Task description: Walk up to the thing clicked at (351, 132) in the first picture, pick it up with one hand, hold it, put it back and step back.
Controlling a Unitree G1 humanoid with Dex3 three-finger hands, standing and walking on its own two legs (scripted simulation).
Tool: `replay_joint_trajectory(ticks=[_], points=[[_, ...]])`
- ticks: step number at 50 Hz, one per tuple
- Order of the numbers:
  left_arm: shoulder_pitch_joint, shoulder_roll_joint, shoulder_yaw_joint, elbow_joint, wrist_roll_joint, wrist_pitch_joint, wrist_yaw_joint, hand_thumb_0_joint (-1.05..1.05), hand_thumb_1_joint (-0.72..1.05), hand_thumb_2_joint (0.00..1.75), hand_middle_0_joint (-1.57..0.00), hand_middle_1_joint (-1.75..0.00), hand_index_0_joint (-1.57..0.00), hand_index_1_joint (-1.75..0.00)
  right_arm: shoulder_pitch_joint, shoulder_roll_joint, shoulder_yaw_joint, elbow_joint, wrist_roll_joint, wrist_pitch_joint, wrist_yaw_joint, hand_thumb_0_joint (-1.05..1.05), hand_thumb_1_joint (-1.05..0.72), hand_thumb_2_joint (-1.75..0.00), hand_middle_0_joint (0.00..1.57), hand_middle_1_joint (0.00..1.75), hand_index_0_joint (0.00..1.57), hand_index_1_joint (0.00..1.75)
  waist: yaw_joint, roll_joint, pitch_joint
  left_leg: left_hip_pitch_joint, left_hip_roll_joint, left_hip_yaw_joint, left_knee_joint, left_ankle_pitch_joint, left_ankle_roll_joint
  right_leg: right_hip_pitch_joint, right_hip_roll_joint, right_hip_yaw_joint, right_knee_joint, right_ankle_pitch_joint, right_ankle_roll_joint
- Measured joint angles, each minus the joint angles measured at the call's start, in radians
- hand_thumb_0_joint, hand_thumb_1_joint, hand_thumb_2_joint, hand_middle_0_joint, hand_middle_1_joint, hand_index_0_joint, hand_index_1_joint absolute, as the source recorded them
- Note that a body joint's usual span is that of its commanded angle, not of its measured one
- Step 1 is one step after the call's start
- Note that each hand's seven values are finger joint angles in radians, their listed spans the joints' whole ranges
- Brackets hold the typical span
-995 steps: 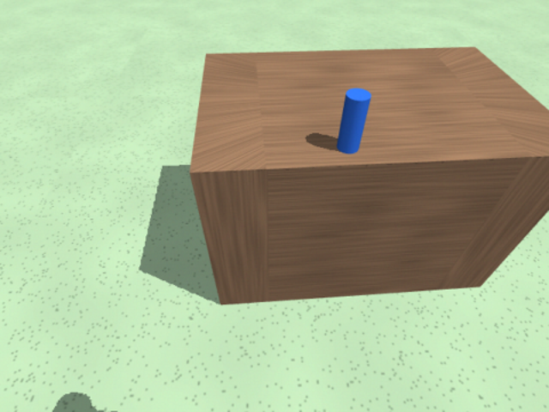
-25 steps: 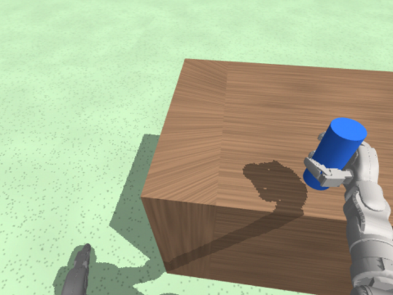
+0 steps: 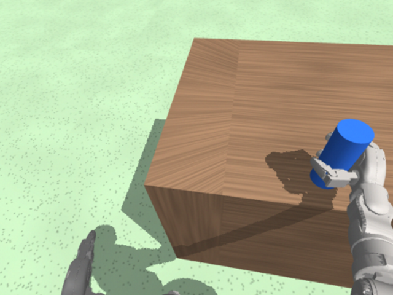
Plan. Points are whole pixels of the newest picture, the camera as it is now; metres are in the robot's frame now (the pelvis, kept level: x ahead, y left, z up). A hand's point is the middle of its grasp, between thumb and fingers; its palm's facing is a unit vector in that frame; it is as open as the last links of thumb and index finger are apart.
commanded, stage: lower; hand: right
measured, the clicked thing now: (337, 157) +0.42 -0.22 +0.06
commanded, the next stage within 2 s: loosen in 0.46 s
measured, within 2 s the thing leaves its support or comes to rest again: rests again in 0.26 s
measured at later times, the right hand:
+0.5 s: hand (329, 167) +0.42 -0.22 +0.03, palm faces +0.19 +0.98 +0.02, open 8.6 cm
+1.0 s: hand (331, 164) +0.42 -0.22 +0.03, palm faces +0.19 +0.98 +0.02, open 11.2 cm
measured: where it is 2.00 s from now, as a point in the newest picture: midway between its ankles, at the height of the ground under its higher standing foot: outside the picture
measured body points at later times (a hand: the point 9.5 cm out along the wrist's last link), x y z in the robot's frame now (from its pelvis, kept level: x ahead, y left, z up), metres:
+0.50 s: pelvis +0.00 +0.00 -0.02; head +0.07 -0.03 +0.43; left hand +0.15 +0.27 -0.05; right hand +0.40 -0.27 +0.03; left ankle +0.05 +0.14 -0.71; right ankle +0.00 -0.12 -0.71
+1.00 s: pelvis -0.01 +0.00 -0.03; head +0.06 -0.02 +0.42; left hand +0.14 +0.27 -0.05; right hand +0.40 -0.27 +0.03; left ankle +0.05 +0.14 -0.71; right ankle +0.00 -0.12 -0.71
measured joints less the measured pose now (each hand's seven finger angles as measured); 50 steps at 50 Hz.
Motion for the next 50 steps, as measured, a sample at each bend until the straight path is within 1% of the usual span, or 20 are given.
replay_joint_trajectory(ticks=[12,20,30,35,39,44,47,50], points=[[0.037,0.015,0.019,-0.075,0.003,0.013,-0.012,-0.01,-0.55,0.07,-0.06,-0.05,-0.05,-0.06,0.008,0.009,-0.011,-0.008,-0.008,-0.028,0.007,-0.02,0.27,-1.12,0.78,1.15,0.82,1.16,0.004,0.003,-0.017,-0.075,0.003,-0.003,0.074,-0.033,-0.004,-0.074,0.002,0.0,0.075,-0.035,-0.004],[0.048,0.014,0.018,-0.112,0.007,0.026,-0.017,-0.01,-0.55,0.07,-0.06,-0.04,-0.05,-0.06,0.008,0.012,-0.019,-0.001,-0.015,-0.034,0.005,-0.02,0.27,-1.12,0.78,1.15,0.82,1.16,0.008,0.004,-0.027,-0.107,0.003,0.0,0.111,-0.05,-0.004,-0.108,0.001,0.005,0.114,-0.053,-0.004],[0.068,0.011,0.018,-0.163,0.009,0.038,-0.026,-0.01,-0.55,0.07,-0.06,-0.04,-0.05,-0.06,-0.012,0.011,-0.029,0.017,-0.018,-0.062,0.019,-0.02,0.27,-1.12,0.78,1.15,0.82,1.16,0.007,0.005,-0.036,-0.149,0.007,0.003,0.155,-0.063,-0.003,-0.151,0.005,0.011,0.156,-0.064,-0.004],[0.086,0.017,0.018,-0.203,0.007,0.041,-0.029,-0.01,-0.53,0.05,-0.06,-0.05,-0.06,-0.05,-0.022,0.005,-0.035,0.013,-0.017,-0.057,0.021,-0.02,0.27,-1.1,0.81,1.11,0.84,1.12,0.009,0.005,-0.033,-0.165,0.006,0.003,0.169,-0.064,-0.003,-0.166,0.004,0.011,0.171,-0.066,-0.004],[0.103,0.02,0.021,-0.217,0.007,0.042,-0.03,-0.01,-0.51,0.04,-0.06,-0.05,-0.07,-0.05,-0.03,0.002,-0.035,0.015,-0.018,-0.055,0.019,-0.02,0.26,-0.99,0.86,1.02,0.89,1.03,0.008,0.006,-0.034,-0.174,0.006,0.003,0.176,-0.065,-0.002,-0.175,0.005,0.012,0.178,-0.066,-0.003],[0.109,0.022,0.019,-0.223,0.008,0.047,-0.03,-0.01,-0.51,0.04,-0.06,-0.05,-0.07,-0.05,-0.045,-0.004,-0.038,0.016,-0.021,-0.054,0.017,-0.01,0.29,-0.75,0.91,0.89,0.93,0.89,0.01,0.006,-0.038,-0.185,0.006,0.003,0.186,-0.068,-0.002,-0.187,0.004,0.012,0.189,-0.07,-0.003],[0.109,0.023,0.017,-0.23,0.007,0.051,-0.03,-0.01,-0.51,0.05,-0.06,-0.05,-0.07,-0.05,-0.053,-0.008,-0.039,0.026,-0.02,-0.053,0.019,-0.01,0.35,-0.6,0.9,0.79,0.92,0.79,0.011,0.006,-0.04,-0.19,0.006,0.001,0.19,-0.068,-0.002,-0.19,0.004,0.011,0.192,-0.071,-0.003],[0.115,0.022,0.016,-0.241,0.006,0.054,-0.033,-0.01,-0.52,0.05,-0.06,-0.05,-0.07,-0.05,-0.054,-0.01,-0.041,0.025,-0.021,-0.047,0.022,-0.01,0.42,-0.47,0.85,0.69,0.87,0.69,0.01,0.005,-0.041,-0.192,0.005,0.0,0.19,-0.069,-0.002,-0.192,0.004,0.01,0.192,-0.071,-0.003]])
